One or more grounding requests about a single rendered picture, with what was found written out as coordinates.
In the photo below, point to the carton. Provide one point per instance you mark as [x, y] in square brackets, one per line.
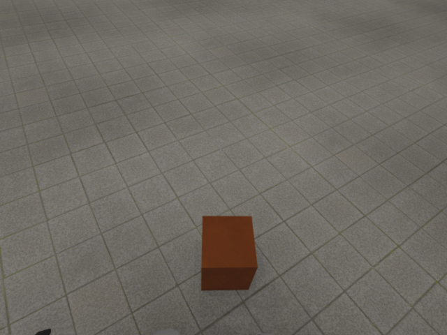
[228, 253]

